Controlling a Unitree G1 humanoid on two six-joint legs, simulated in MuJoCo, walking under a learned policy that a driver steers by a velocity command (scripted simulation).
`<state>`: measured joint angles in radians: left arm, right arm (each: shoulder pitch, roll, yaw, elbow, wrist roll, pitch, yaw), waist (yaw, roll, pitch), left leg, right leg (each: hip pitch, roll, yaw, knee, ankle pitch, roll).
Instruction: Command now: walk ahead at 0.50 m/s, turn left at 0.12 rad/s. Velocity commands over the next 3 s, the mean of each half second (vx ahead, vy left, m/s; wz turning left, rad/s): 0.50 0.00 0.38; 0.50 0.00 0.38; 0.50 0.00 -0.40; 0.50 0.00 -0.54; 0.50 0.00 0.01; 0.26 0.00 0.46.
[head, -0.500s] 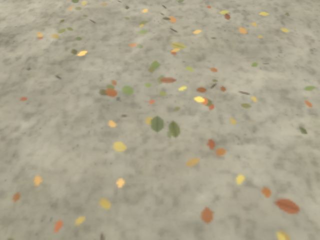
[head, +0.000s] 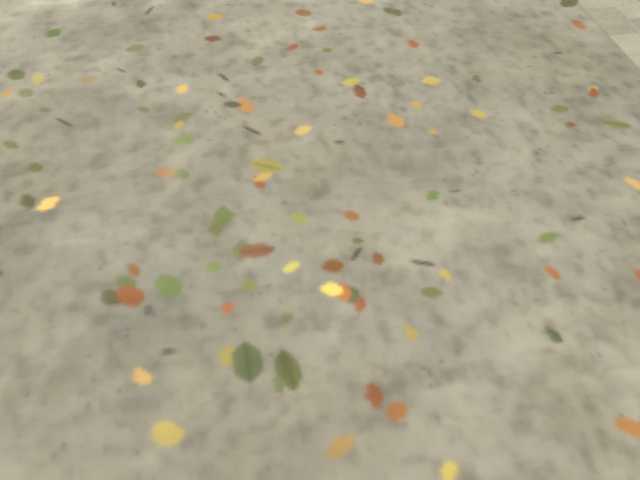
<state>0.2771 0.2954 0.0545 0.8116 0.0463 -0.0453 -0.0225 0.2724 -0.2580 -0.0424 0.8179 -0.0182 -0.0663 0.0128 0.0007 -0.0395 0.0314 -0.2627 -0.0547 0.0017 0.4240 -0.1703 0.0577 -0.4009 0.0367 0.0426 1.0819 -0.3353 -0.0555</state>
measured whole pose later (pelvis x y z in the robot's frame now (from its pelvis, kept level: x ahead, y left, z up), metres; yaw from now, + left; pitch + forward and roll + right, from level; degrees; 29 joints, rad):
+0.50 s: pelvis +0.24 -0.03 +0.00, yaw +15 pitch +1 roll +0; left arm 0.25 0.24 0.03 0.78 0.03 -0.08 0.01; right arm 0.30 -0.30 -0.08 0.82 -0.03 -0.01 0.04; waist -0.01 0.05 0.01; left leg -0.49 0.01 -0.02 1.08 -0.31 0.05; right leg -0.20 0.01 -0.09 0.37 -0.19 -0.05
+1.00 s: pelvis +0.46 +0.11 +0.00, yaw +26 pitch +0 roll +0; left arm 0.33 0.24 0.04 0.87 0.01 -0.04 -0.01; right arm 0.20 -0.24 -0.04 0.82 -0.03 -0.05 0.01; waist 0.03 -0.02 0.06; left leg -0.24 -0.06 0.11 0.43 -0.20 0.11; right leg -0.44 -0.07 0.00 1.16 -0.33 -0.04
